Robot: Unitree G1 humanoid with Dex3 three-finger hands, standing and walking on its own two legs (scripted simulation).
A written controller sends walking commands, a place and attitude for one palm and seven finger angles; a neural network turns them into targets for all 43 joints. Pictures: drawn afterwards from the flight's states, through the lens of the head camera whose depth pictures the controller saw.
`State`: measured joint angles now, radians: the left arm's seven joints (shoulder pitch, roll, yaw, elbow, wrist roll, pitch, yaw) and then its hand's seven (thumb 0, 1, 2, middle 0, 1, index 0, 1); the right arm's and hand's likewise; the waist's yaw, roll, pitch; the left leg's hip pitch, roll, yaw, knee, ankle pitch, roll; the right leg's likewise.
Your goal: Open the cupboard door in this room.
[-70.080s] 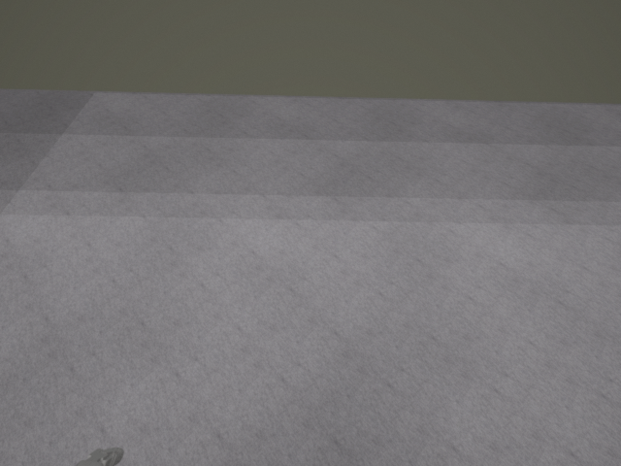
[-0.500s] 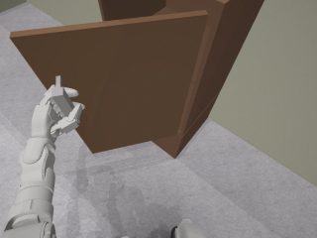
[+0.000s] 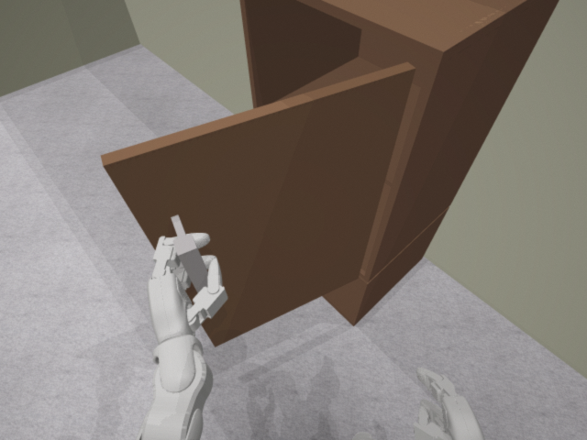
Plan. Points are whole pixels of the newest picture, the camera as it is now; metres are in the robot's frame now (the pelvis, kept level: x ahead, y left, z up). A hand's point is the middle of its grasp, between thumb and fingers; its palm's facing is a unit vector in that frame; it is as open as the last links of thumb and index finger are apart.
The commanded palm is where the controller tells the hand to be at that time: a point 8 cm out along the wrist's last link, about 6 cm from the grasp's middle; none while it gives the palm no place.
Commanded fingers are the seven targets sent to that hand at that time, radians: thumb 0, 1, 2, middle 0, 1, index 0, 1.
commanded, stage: pull the door open along its arc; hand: left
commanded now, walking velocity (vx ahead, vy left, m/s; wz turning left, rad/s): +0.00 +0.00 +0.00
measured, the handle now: (192, 256) +0.35 +0.17 +0.05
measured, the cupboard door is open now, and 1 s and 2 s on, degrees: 74 86 86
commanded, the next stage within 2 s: open thumb and fingers to let go in 0.18 s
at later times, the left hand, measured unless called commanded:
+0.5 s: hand (246, 321) +0.26 +0.08 +0.05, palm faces +0.40 -0.92 -0.01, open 6.9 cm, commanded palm +0.21 +0.12 +0.05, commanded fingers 0.00 0.06 0.54 -0.34 -1.26 -0.34 -1.26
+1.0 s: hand (245, 328) +0.25 +0.08 +0.05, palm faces +0.36 -0.93 +0.00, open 14.6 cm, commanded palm +0.20 +0.12 +0.05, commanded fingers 0.00 -0.50 0.30 -0.17 -0.45 -0.17 -0.45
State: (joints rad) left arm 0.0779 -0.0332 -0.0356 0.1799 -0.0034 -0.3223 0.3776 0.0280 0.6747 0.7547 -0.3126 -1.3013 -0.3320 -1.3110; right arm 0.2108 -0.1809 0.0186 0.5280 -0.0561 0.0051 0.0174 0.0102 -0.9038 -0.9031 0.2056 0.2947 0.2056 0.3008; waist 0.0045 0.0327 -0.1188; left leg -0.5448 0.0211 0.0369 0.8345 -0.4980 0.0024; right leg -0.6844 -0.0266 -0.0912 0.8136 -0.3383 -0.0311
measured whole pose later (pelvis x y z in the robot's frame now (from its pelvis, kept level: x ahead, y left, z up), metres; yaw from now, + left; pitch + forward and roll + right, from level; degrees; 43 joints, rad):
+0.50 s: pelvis -0.01 -0.02 -0.01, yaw +2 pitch +11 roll +1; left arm 0.24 -0.08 -0.20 0.00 0.07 -0.28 0.49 0.02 0.53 0.73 -0.36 -1.31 -0.36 -1.32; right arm 0.19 -0.19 0.01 0.54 -0.08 -0.06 -0.01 0.01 -0.90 -0.90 0.20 0.29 0.20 0.30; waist 0.02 0.04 -0.12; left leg -0.58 0.02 0.00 0.91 -0.51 -0.03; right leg -0.72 -0.04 -0.13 0.91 -0.38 -0.06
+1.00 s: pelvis -0.03 -0.01 -0.01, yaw +2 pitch +10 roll +1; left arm 0.16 -0.08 -0.20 0.09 0.06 -0.29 0.48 -0.01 -0.47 0.32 -0.26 -0.90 -0.26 -0.90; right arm 0.22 -0.21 0.01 0.55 -0.07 -0.07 -0.01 0.01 -0.90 -0.90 0.20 0.29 0.20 0.30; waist 0.01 0.03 -0.11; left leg -0.59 0.01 0.01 0.91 -0.48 -0.01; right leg -0.72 -0.05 -0.11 0.89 -0.34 -0.05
